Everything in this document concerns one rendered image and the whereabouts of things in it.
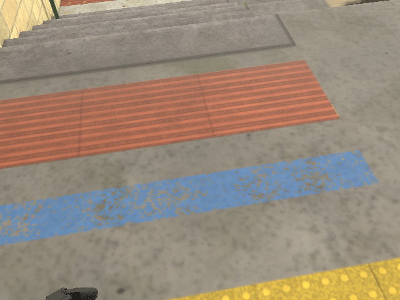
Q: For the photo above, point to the robot left hand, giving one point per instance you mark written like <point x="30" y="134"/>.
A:
<point x="82" y="293"/>

